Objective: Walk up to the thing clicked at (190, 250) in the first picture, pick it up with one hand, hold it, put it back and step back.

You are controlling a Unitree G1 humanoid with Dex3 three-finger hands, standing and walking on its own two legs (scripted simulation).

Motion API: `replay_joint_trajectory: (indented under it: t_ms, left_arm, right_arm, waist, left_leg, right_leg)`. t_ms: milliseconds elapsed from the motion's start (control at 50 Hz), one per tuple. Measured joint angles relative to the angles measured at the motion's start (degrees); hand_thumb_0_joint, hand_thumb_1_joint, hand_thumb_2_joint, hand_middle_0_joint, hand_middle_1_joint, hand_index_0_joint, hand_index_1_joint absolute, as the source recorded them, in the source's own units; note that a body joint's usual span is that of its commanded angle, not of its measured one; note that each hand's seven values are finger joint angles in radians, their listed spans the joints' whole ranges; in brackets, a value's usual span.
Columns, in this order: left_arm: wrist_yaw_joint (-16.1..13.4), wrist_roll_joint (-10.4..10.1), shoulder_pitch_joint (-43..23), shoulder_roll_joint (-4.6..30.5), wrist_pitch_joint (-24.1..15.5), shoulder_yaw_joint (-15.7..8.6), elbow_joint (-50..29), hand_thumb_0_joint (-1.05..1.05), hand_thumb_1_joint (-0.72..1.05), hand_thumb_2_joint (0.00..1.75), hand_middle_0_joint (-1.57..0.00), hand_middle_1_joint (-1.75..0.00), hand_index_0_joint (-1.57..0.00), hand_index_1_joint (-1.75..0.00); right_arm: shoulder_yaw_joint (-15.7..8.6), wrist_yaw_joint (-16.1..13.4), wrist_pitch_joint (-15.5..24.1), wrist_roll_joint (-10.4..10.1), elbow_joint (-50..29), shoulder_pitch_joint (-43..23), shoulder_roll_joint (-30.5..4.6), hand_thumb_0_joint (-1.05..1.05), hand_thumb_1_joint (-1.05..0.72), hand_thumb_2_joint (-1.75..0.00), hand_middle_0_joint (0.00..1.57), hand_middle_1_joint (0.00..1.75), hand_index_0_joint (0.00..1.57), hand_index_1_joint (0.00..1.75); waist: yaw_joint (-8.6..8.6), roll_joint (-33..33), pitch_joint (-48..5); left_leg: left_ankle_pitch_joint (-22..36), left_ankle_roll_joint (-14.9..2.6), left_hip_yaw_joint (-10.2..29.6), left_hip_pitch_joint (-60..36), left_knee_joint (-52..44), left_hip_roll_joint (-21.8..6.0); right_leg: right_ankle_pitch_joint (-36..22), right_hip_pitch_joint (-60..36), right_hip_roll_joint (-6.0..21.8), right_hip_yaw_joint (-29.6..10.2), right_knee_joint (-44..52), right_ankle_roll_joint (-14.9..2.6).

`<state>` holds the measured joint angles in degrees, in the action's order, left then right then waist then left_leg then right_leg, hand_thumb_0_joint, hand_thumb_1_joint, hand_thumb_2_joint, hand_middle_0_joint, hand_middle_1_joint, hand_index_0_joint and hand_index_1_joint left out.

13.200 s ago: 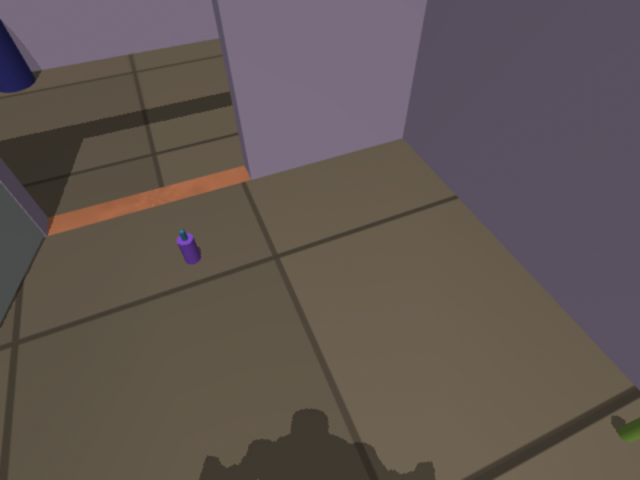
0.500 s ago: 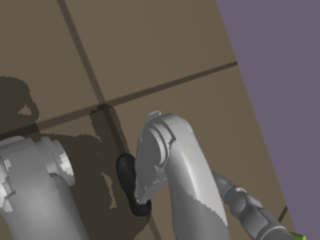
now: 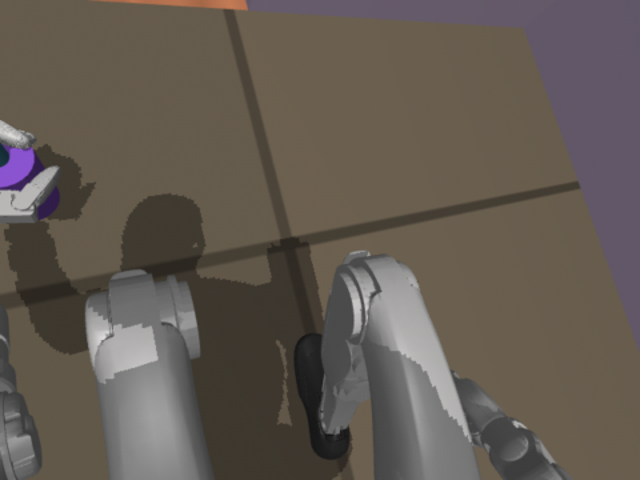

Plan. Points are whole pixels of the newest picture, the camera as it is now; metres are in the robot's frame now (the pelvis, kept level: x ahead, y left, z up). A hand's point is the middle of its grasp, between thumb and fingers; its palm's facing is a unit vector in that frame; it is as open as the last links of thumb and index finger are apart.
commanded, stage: settle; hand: left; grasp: from the side
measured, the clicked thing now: (7, 171) +0.43 +0.31 -0.12
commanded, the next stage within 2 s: lift in 1.28 s
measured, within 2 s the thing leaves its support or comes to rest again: neither
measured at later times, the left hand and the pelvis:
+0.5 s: hand (4, 128) +0.44 +0.29 -0.03, palm faces +0.29 -0.96 -0.07, open 6.6 cm; pelvis +0.02 -0.01 +0.03, yaw +5 degrees
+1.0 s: hand (8, 122) +0.43 +0.28 +0.00, palm faces +0.27 -0.96 -0.08, open 6.7 cm; pelvis +0.01 -0.02 +0.05, yaw +7 degrees
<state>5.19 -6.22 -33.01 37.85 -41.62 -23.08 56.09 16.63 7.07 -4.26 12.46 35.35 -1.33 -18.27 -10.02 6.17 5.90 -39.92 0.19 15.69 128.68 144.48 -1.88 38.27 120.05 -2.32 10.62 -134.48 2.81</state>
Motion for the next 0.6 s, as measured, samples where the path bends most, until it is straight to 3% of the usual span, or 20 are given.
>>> replay_joint_trajectory:
  t_ms: [280,380,480,600]
  left_arm:
    - [2.99,-1.23,2.47,-7.33,6.29,0.11,-6.25,-0.01,-0.13,1.01,-0.76,-0.98,-1.08,-1.16]
    - [3.54,-1.03,2.31,-8.30,7.78,-0.37,-8.15,-0.01,-0.13,1.01,-0.76,-0.98,-1.08,-1.16]
    - [3.97,-2.19,-0.01,-8.91,8.17,-1.06,-7.88,-0.01,-0.14,1.01,-0.77,-0.97,-1.09,-1.16]
    - [4.22,-1.38,-2.51,-9.08,9.39,-1.56,-6.84,-0.01,-0.14,1.02,-0.77,-0.97,-1.09,-1.16]
  right_arm:
    - [-5.95,-1.47,-0.16,-4.50,0.79,3.52,1.40,0.00,-0.89,-0.90,0.20,0.30,0.21,0.30]
    - [-7.63,-2.33,0.39,-5.16,1.30,3.59,1.53,0.00,-0.89,-0.90,0.20,0.30,0.21,0.30]
    - [-8.96,-2.89,0.88,-5.87,2.16,3.72,1.41,0.00,-0.90,-0.90,0.20,0.30,0.21,0.30]
    - [-10.48,-3.19,0.84,-6.48,2.15,4.22,1.53,0.00,-0.90,-0.90,0.20,0.30,0.21,0.30]
  waist:
    - [1.16,-2.76,-5.30]
    - [1.40,-3.89,-6.45]
    - [1.81,-4.92,-7.57]
    - [1.90,-5.45,-8.66]
  left_leg:
    - [-0.24,1.04,-3.88,0.16,-4.47,0.02]
    - [-0.71,1.28,-4.93,-0.44,-6.11,-0.18]
    - [-1.06,1.20,-5.88,-0.95,-7.49,-0.37]
    - [-1.21,1.06,-6.58,-1.38,-8.62,-0.57]
  right_leg:
    - [1.62,2.43,1.40,-2.90,0.78,-1.48]
    - [2.27,2.57,1.56,-3.69,1.52,-1.89]
    - [2.76,2.56,1.64,-4.43,2.27,-1.98]
    - [2.92,2.42,1.61,-4.98,3.10,-1.95]
